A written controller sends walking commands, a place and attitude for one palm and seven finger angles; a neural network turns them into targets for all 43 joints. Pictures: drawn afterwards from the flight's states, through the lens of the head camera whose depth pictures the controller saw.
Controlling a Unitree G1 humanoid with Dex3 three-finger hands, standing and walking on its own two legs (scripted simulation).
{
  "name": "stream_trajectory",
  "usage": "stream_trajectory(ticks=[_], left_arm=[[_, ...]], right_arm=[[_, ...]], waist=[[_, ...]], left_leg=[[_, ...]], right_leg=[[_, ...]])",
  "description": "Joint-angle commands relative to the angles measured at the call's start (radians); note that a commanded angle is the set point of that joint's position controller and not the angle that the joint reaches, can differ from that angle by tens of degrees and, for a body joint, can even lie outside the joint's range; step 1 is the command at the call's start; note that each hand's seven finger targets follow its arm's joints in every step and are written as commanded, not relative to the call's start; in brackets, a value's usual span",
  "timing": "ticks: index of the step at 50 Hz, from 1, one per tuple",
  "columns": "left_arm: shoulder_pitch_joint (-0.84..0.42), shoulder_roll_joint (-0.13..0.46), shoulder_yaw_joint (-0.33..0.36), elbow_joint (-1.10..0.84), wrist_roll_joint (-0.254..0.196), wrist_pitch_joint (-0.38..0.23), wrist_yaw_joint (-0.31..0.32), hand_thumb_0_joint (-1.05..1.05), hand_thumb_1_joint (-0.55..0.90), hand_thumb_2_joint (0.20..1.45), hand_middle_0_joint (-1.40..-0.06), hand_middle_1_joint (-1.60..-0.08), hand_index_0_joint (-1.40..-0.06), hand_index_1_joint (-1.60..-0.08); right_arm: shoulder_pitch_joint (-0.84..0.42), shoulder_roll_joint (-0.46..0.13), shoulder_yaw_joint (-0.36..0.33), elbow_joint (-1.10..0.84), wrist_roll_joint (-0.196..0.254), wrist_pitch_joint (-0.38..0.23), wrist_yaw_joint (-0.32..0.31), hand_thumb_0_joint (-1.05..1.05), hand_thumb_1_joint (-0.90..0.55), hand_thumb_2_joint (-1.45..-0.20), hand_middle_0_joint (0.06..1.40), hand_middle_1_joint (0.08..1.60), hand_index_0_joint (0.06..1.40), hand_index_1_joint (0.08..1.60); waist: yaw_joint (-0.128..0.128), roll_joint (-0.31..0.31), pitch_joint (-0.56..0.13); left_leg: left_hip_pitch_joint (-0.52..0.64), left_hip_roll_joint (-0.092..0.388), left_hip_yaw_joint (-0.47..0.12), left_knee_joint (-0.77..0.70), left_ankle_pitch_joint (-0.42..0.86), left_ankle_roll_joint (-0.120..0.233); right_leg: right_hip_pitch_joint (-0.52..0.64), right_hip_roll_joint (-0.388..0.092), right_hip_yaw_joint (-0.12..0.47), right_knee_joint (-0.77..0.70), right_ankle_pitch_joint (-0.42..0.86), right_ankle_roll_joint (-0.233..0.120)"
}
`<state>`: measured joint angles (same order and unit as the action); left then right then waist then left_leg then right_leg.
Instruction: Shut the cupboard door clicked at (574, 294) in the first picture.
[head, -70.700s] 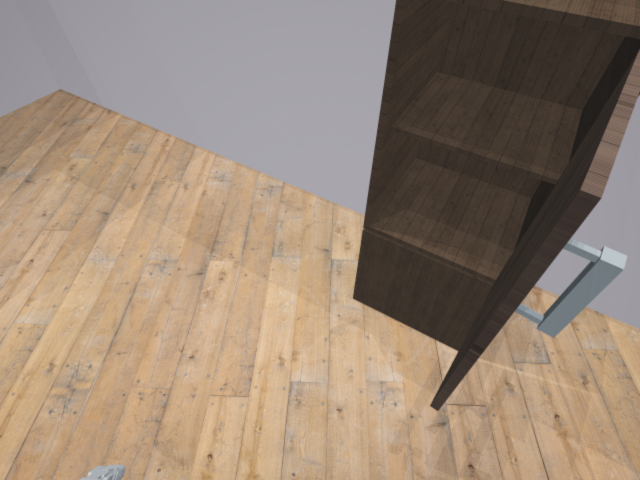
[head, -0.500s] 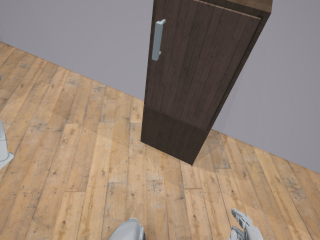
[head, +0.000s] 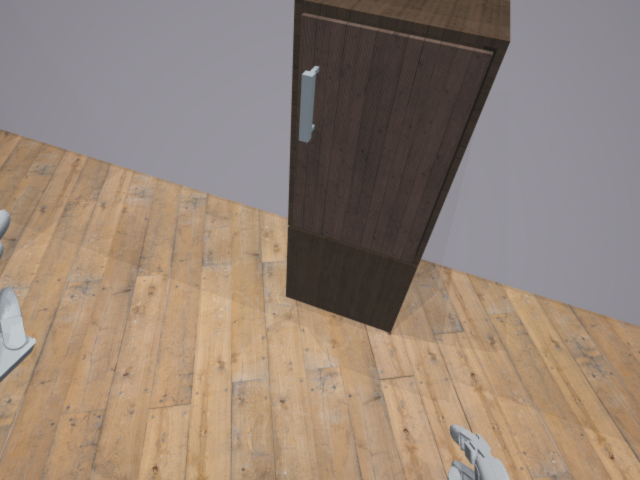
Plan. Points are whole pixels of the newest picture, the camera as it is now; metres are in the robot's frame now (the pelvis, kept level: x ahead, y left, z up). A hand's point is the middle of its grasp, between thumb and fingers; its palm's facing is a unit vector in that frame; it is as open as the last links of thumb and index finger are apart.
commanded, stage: stop stepping back and stand still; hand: left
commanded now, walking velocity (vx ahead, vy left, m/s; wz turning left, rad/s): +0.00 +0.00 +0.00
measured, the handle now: (310, 104) +0.86 +0.06 +0.06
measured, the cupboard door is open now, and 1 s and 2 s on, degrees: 0 0 0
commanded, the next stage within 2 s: let the arm hang, fingers relaxed in 0.44 s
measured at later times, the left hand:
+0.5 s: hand (87, 332) +0.22 +0.24 +0.14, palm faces +0.44 -0.79 -0.44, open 7.4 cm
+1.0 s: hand out of the picture -0.04 +0.17 -0.19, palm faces +0.07 -0.98 -0.20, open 7.0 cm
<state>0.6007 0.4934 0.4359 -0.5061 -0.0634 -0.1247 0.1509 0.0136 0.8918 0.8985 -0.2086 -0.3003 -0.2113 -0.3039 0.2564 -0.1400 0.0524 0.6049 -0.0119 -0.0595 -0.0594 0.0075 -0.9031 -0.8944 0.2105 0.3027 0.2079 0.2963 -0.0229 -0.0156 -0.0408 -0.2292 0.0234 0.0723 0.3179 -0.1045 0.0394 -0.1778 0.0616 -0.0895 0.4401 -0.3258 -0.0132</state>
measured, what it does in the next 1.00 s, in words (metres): steps on the spot: right foot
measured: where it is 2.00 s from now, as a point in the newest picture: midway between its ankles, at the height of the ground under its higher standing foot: outside the picture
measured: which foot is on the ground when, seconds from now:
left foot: down 0.00-1.00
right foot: up 0.00-0.04, down 0.06-1.00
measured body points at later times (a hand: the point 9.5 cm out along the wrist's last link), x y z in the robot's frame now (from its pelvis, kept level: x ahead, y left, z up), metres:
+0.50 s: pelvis +0.02 -0.03 -0.02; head +0.01 -0.03 +0.43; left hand +0.19 +0.28 +0.17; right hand +0.16 -0.27 -0.11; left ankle +0.04 +0.08 -0.75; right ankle -0.04 -0.09 -0.75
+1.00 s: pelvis +0.00 -0.01 -0.01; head +0.02 +0.00 +0.44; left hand -0.04 +0.22 -0.17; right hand +0.00 -0.24 -0.16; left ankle +0.04 +0.08 -0.75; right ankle -0.04 -0.09 -0.75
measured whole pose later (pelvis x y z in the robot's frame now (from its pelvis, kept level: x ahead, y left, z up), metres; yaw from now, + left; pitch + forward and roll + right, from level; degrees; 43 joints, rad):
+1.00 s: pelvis +0.00 -0.01 -0.01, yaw +3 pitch -1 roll -1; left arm 0.33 0.19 0.01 1.07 0.00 0.03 0.02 -0.01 0.99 0.90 -0.20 -0.30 -0.20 -0.30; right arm 0.29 -0.17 0.03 1.06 -0.02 0.04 -0.02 0.00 -0.91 -0.89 0.20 0.30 0.20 0.30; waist 0.00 -0.01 0.07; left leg -0.27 -0.01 0.04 0.46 -0.17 0.04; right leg -0.09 0.04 -0.11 0.40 -0.29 -0.06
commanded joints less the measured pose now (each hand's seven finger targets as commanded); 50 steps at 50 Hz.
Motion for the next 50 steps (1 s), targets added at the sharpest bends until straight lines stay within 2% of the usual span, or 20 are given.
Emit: stream_trajectory(ticks=[1, 3, 4, 5, 8, 10, 15, 20, 25, 26, 27, 28, 30, 32, 34, 36, 39, 43, 44, 50], left_arm=[[-0.071, 0.144, 0.102, -0.183, 0.000, -0.060, 0.016, 0.000, 0.900, 0.900, -0.200, -0.300, -0.200, -0.300], [-0.081, 0.162, 0.131, -0.187, -0.005, -0.074, 0.021, 0.000, 0.900, 0.900, -0.200, -0.300, -0.200, -0.300], [-0.049, 0.116, 0.100, -0.166, -0.007, -0.073, 0.018, 0.000, 0.900, 0.900, -0.200, -0.300, -0.200, -0.300], [-0.036, 0.131, 0.113, -0.169, -0.010, -0.069, 0.022, 0.000, 0.900, 0.900, -0.200, -0.300, -0.200, -0.300], [-0.060, 0.122, 0.115, -0.172, -0.004, -0.083, 0.034, 0.000, 0.900, 0.900, -0.200, -0.300, -0.200, -0.300], [-0.094, 0.147, 0.136, -0.158, 0.002, -0.090, 0.041, 0.000, 0.900, 0.900, -0.200, -0.300, -0.200, -0.300], [-0.151, 0.121, 0.099, -0.111, 0.015, -0.109, 0.039, 0.000, 0.900, 0.900, -0.200, -0.300, -0.200, -0.300], [-0.131, 0.117, 0.092, -0.128, 0.016, -0.119, 0.034, 0.000, 0.900, 0.900, -0.200, -0.300, -0.200, -0.300], [-0.069, 0.131, 0.121, -0.136, 0.008, -0.116, 0.032, 0.000, 0.900, 0.900, -0.200, -0.300, -0.200, -0.300], [-0.068, 0.106, 0.098, -0.133, 0.006, -0.114, 0.030, 0.000, 0.900, 0.900, -0.200, -0.300, -0.200, -0.300], [-0.158, -0.052, -0.344, 0.568, 0.070, 0.043, -0.108, 0.000, 0.900, 0.900, -0.200, -0.300, -0.200, -0.300], [-0.162, -0.073, -0.323, 0.597, 0.073, 0.119, -0.132, 0.000, 0.900, 0.900, -0.200, -0.300, -0.200, -0.300], [-0.235, -0.098, -0.348, 0.694, 0.083, 0.130, -0.147, 0.000, 0.900, 0.900, -0.200, -0.300, -0.200, -0.300], [-0.285, -0.097, -0.366, 0.804, 0.084, 0.124, -0.150, 0.000, 0.900, 0.900, -0.200, -0.300, -0.200, -0.300], [-0.332, -0.102, -0.378, 0.927, 0.085, 0.125, -0.143, 0.000, 0.900, 0.900, -0.200, -0.300, -0.200, -0.300], [-0.355, -0.116, -0.394, 1.047, 0.080, 0.134, -0.132, 0.000, 0.900, 0.900, -0.200, -0.300, -0.200, -0.300], [-0.361, -0.138, -0.407, 1.213, 0.073, 0.138, -0.126, 0.000, 0.900, 0.900, -0.200, -0.300, -0.200, -0.300], [-0.286, -0.203, -0.396, 1.407, 0.073, 0.129, -0.124, 0.000, 0.900, 0.900, -0.200, -0.300, -0.200, -0.300], [-0.274, -0.201, -0.400, 1.442, 0.071, 0.128, -0.124, 0.000, 0.900, 0.900, -0.200, -0.300, -0.200, -0.300], [-0.231, -0.227, -0.421, 1.583, 0.068, 0.117, -0.122, 0.000, 0.900, 0.900, -0.200, -0.300, -0.200, -0.300]], right_arm=[[-0.103, -0.166, -0.071, -0.136, -0.005, -0.040, -0.023, 0.000, -0.900, -0.900, 0.200, 0.300, 0.200, 0.300], [-0.108, -0.171, -0.076, -0.130, -0.003, -0.047, -0.022, 0.000, -0.900, -0.900, 0.200, 0.300, 0.200, 0.300], [-0.096, -0.171, -0.088, -0.120, 0.014, -0.048, -0.018, 0.000, -0.900, -0.900, 0.200, 0.300, 0.200, 0.300], [-0.106, -0.176, -0.094, -0.125, 0.021, -0.044, -0.014, 0.000, -0.900, -0.900, 0.200, 0.300, 0.200, 0.300], [-0.111, -0.171, -0.085, -0.122, 0.028, -0.026, -0.014, 0.000, -0.900, -0.900, 0.200, 0.300, 0.200, 0.300], [-0.116, -0.174, -0.087, -0.117, 0.027, -0.022, -0.020, 0.000, -0.900, -0.900, 0.200, 0.300, 0.200, 0.300], [-0.121, -0.181, -0.086, -0.116, 0.025, -0.022, -0.031, 0.000, -0.900, -0.900, 0.200, 0.300, 0.200, 0.300], [-0.116, -0.185, -0.086, -0.124, 0.024, -0.033, -0.030, 0.000, -0.900, -0.900, 0.200, 0.300, 0.200, 0.300], [-0.112, -0.183, -0.086, -0.135, 0.026, -0.030, -0.029, 0.000, -0.900, -0.900, 0.200, 0.300, 0.200, 0.300], [-0.108, -0.178, -0.082, -0.137, 0.027, -0.026, -0.027, 0.000, -0.900, -0.900, 0.200, 0.300, 0.200, 0.300], [-0.195, -0.363, -0.108, -0.001, 0.046, -0.082, 0.061, 0.000, -0.900, -0.900, 0.200, 0.300, 0.200, 0.300], [-0.118, -0.335, -0.127, 0.025, 0.025, -0.039, 0.061, 0.000, -0.900, -0.900, 0.200, 0.300, 0.200, 0.300], [-0.076, -0.294, -0.104, 0.045, 0.010, -0.002, 0.055, 0.000, -0.900, -0.900, 0.200, 0.300, 0.200, 0.300], [-0.085, -0.283, -0.085, 0.056, 0.000, 0.021, 0.051, 0.000, -0.900, -0.900, 0.200, 0.300, 0.200, 0.300], [-0.074, -0.258, -0.078, 0.085, -0.008, 0.041, 0.050, 0.000, -0.900, -0.900, 0.200, 0.300, 0.200, 0.300], [-0.068, -0.222, -0.068, 0.127, -0.016, 0.062, 0.049, 0.000, -0.900, -0.900, 0.200, 0.300, 0.200, 0.300], [-0.062, -0.206, -0.055, 0.203, -0.018, 0.074, 0.045, 0.000, -0.900, -0.900, 0.200, 0.300, 0.200, 0.300], [-0.043, -0.166, -0.051, 0.304, -0.016, 0.066, 0.030, 0.000, -0.900, -0.900, 0.200, 0.300, 0.200, 0.300], [-0.034, -0.157, -0.050, 0.326, -0.014, 0.067, 0.028, 0.000, -0.900, -0.900, 0.200, 0.300, 0.200, 0.300], [0.053, -0.142, -0.056, 0.434, -0.001, 0.066, 0.019, 0.000, -0.900, -0.900, 0.200, 0.300, 0.200, 0.300]], waist=[[-0.004, 0.158, -0.078], [0.000, 0.112, -0.095], [0.006, 0.008, -0.120], [0.007, -0.037, -0.117], [0.001, 0.009, -0.075], [0.002, 0.022, -0.045], [0.008, 0.054, 0.014], [0.020, 0.067, -0.044], [0.024, 0.047, -0.106], [0.019, 0.046, -0.097], [-0.008, 0.070, -0.016], [0.002, 0.070, -0.068], [0.013, -0.037, -0.032], [0.014, -0.183, -0.008], [0.003, -0.225, -0.004], [0.000, -0.119, 0.003], [0.003, 0.060, 0.022], [0.025, 0.182, 0.024], [0.025, 0.195, 0.025], [0.014, 0.048, 0.065]], left_leg=[[-0.062, 0.119, -0.154, -0.019, -0.092, -0.070], [-0.044, 0.103, -0.148, 0.042, 0.010, -0.076], [-0.017, 0.094, -0.134, 0.095, 0.008, -0.058], [-0.011, 0.079, -0.116, 0.151, 0.000, -0.048], [-0.052, 0.061, -0.088, 0.241, 0.007, -0.034], [-0.055, 0.057, -0.087, 0.246, -0.011, -0.035], [-0.032, 0.060, -0.090, 0.221, 0.028, -0.019], [0.012, 0.074, -0.100, 0.188, 0.152, -0.004], [0.029, 0.073, -0.093, 0.188, 0.200, -0.005], [0.020, 0.073, -0.094, 0.187, 0.200, -0.007], [-0.039, 0.105, -0.112, 0.329, 0.357, -0.001], [0.011, 0.104, -0.119, 0.302, 0.259, -0.003], [-0.057, 0.116, -0.162, 0.271, 0.141, 0.021], [-0.071, 0.085, -0.161, 0.300, 0.122, 0.015], [-0.054, 0.048, -0.134, 0.323, 0.097, -0.004], [-0.026, 0.039, -0.123, 0.297, 0.086, -0.016], [0.016, 0.075, -0.178, 0.172, 0.131, 0.002], [-0.021, 0.082, -0.196, 0.078, 0.024, 0.012], [-0.012, 0.079, -0.191, 0.069, 0.004, 0.010], [0.055, 0.087, -0.173, 0.044, 0.018, 0.010]], right_leg=[[0.141, -0.081, 0.063, -0.104, 0.133, -0.034], [0.110, -0.128, 0.095, -0.072, 0.242, -0.041], [0.084, -0.140, 0.129, -0.071, 0.248, -0.046], [0.043, -0.180, 0.172, -0.087, 0.265, -0.058], [-0.005, -0.246, 0.237, -0.089, 0.346, -0.073], [-0.041, -0.249, 0.246, -0.097, 0.316, -0.064], [-0.081, -0.213, 0.223, -0.109, 0.272, -0.010], [-0.018, -0.168, 0.175, -0.067, 0.384, 0.036], [0.029, -0.161, 0.164, -0.048, 0.464, 0.042], [0.033, -0.163, 0.161, -0.048, 0.457, 0.038], [-0.049, -0.243, 0.069, 0.090, 0.610, -0.024], [-0.082, -0.220, 0.140, 0.068, 0.498, -0.046], [-0.107, -0.185, 0.111, 0.067, 0.248, -0.050], [-0.105, -0.210, 0.142, 0.025, 0.274, -0.066], [-0.090, -0.251, 0.161, 0.010, 0.368, -0.101], [-0.079, -0.264, 0.167, 0.002, 0.367, -0.109], [-0.057, -0.199, 0.146, -0.029, 0.165, -0.066], [0.054, -0.180, 0.146, -0.104, 0.099, -0.055], [0.059, -0.183, 0.146, -0.115, 0.101, -0.060], [0.030, -0.176, 0.131, -0.167, 0.109, -0.057]])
